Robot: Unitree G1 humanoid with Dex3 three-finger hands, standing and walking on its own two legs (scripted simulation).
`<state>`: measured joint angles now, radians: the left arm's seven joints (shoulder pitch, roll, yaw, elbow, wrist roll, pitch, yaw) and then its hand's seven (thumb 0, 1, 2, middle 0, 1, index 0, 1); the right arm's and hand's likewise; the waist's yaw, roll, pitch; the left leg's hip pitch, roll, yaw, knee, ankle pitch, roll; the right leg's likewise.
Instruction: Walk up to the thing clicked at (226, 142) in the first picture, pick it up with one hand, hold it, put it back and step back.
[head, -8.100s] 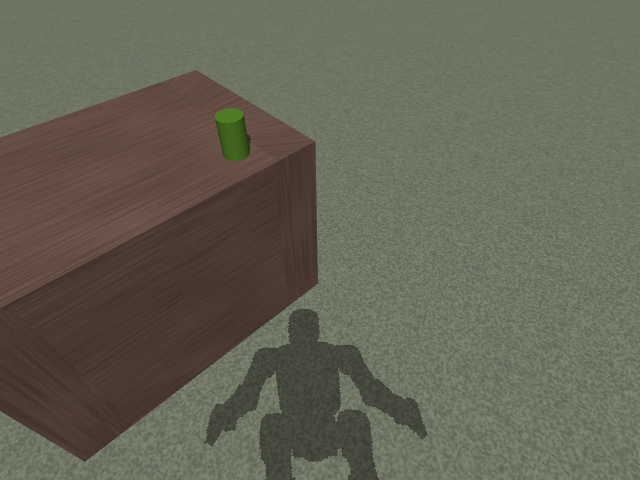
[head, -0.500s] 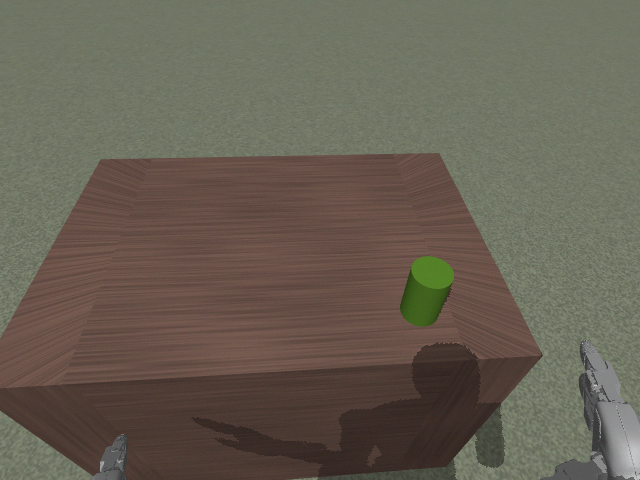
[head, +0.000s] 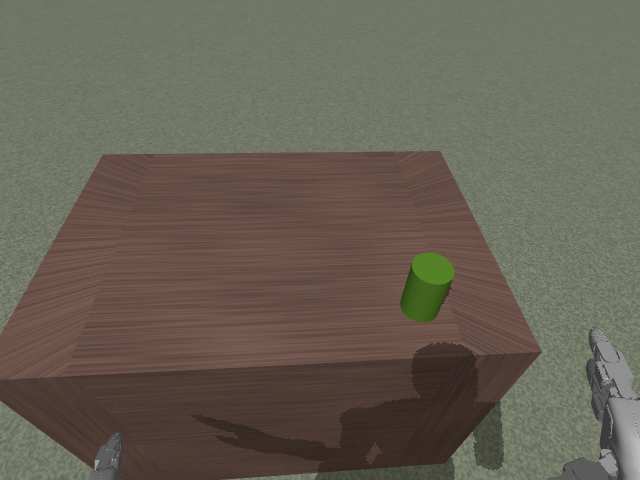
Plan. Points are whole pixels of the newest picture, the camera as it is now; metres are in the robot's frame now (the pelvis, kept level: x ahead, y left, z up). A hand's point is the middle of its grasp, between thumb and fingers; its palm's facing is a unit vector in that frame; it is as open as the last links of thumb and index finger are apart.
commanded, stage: go down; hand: right
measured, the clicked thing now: (425, 288) +0.46 -0.19 -0.07
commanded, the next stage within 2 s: none
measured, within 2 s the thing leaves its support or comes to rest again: neither
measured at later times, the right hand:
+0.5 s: hand (582, 331) +0.28 -0.32 +0.06, palm faces +0.19 +0.98 -0.05, open 17.7 cm
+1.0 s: hand (593, 303) +0.32 -0.35 +0.07, palm faces +0.17 +0.99 +0.00, open 17.5 cm
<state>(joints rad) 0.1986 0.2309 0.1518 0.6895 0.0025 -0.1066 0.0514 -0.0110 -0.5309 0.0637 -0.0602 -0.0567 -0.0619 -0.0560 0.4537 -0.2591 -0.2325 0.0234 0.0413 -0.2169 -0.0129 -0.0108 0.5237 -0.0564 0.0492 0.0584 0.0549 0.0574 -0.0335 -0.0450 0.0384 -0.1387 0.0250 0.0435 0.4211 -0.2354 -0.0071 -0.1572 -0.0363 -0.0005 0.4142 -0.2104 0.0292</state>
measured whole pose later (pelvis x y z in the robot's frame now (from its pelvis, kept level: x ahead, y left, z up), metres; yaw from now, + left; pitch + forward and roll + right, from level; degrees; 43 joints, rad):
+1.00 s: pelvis +0.00 -0.02 -0.02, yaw +0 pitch +6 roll +2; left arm 0.19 0.22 0.00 0.69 -0.02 -0.19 0.18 -0.01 -0.53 0.05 -0.06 -0.06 -0.07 -0.05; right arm -0.29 -0.57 -0.55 0.83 0.31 -0.32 0.52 -0.01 0.55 -0.04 0.04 0.05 0.04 0.05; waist 0.03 0.02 -0.06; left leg -0.40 0.02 0.05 0.60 -0.30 -0.02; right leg -0.46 -0.04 0.02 0.67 -0.32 0.01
